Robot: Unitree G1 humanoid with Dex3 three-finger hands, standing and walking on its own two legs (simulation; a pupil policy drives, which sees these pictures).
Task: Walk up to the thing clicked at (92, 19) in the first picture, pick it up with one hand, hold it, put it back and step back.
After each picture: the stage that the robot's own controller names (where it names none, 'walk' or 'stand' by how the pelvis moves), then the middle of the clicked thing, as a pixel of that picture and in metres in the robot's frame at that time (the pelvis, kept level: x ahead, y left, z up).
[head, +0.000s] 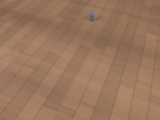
stand; (91, 17) +1.91 -0.17 -0.72
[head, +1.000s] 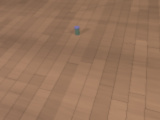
walk; (77, 30) +1.76 +0.17 -0.69
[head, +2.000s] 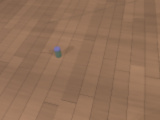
walk; (57, 52) +1.17 +0.34 -0.71
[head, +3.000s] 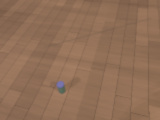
walk; (61, 87) +0.77 +0.24 -0.72
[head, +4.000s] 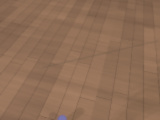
walk; out of the picture +0.48 +0.16 -0.71
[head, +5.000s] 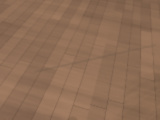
stand; out of the picture +0.38 +0.17 -0.71
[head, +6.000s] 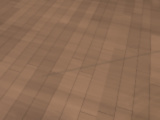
stand; out of the picture +0.34 +0.14 -0.71
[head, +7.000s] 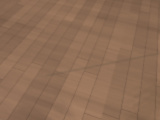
stand; out of the picture +0.31 +0.12 -0.72
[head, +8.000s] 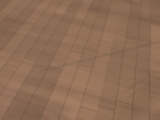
stand; out of the picture +0.31 +0.13 -0.72
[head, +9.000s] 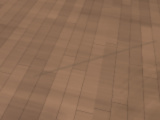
stand; out of the picture +0.30 +0.14 -0.72
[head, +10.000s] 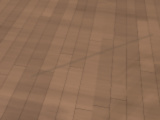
stand; out of the picture +0.29 +0.15 -0.72
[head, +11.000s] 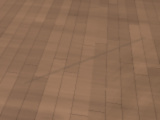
stand; out of the picture +0.26 +0.16 -0.72
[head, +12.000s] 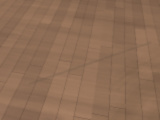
stand; out of the picture +0.26 +0.15 -0.73
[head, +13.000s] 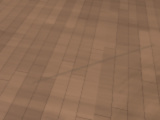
stand; out of the picture +0.27 +0.13 -0.73
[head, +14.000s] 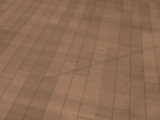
go down; out of the picture +0.28 +0.13 -0.73
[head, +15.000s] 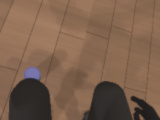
go down; (32, 76) +0.36 +0.17 -0.34
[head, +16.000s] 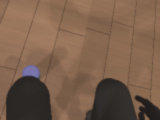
approach; (32, 75) +0.36 +0.19 -0.30
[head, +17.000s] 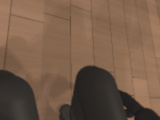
close in; out of the picture +0.34 +0.22 -0.22
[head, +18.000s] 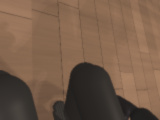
close; out of the picture +0.35 +0.22 -0.22
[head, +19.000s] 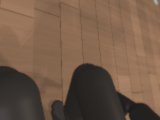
lift; out of the picture +0.32 +0.21 -0.22
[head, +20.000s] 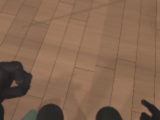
lift; out of the picture +0.25 +0.28 -0.46
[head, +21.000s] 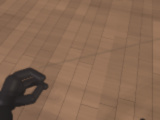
go down; out of the picture +0.22 +0.35 -0.69
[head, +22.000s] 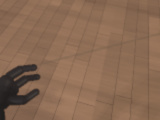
go down; out of the picture +0.24 +0.40 -0.69
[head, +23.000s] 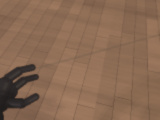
go down; out of the picture +0.28 +0.45 -0.68
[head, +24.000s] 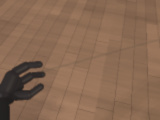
stand; out of the picture +0.30 +0.49 -0.70
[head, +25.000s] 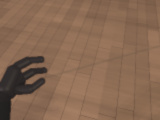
stand; out of the picture +0.33 +0.53 -0.71
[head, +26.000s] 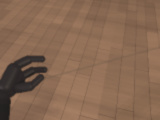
stand; out of the picture +0.37 +0.56 -0.71
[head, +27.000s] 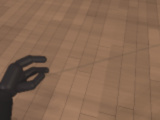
stand; out of the picture +0.39 +0.60 -0.71
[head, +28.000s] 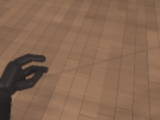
stand; out of the picture +0.42 +0.63 -0.71
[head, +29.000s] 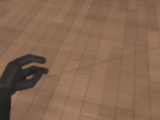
stand; out of the picture +0.44 +0.66 -0.71
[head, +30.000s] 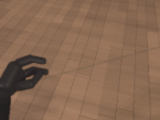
stand; out of the picture +0.45 +0.68 -0.71
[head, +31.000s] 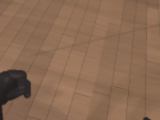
crouch; out of the picture +0.50 +0.70 -0.66
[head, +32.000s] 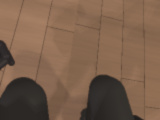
lower; out of the picture +0.48 +0.79 -0.29
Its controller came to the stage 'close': yes
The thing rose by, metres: 0.26
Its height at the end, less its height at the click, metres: -0.02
